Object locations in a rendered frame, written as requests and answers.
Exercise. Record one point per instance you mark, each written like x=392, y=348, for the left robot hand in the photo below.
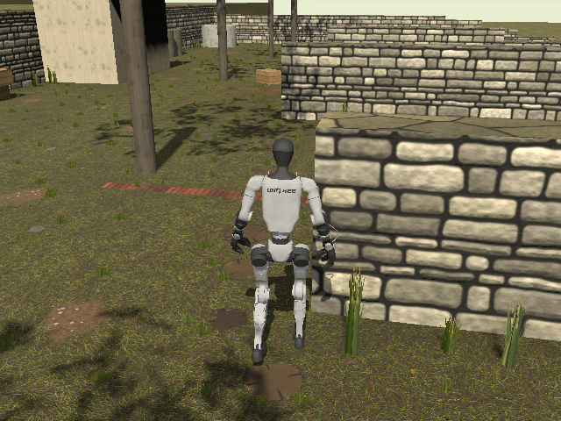
x=243, y=241

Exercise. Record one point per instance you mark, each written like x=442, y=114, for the robot right upper arm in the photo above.
x=315, y=204

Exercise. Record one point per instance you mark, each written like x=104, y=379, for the robot left upper arm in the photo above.
x=254, y=184

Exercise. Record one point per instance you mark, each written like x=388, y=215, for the left robot shin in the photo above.
x=259, y=319

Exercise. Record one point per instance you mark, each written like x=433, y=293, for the left robot thigh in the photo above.
x=260, y=264

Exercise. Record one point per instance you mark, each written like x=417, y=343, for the right robot hand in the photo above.
x=331, y=255

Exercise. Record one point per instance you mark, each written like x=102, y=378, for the robot right forearm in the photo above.
x=324, y=234

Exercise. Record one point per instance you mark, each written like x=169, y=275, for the robot left forearm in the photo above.
x=239, y=227

